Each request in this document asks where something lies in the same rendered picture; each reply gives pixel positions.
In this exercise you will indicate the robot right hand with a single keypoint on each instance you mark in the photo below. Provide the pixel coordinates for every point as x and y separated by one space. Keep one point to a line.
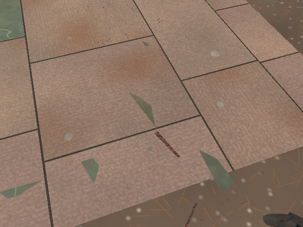
283 220

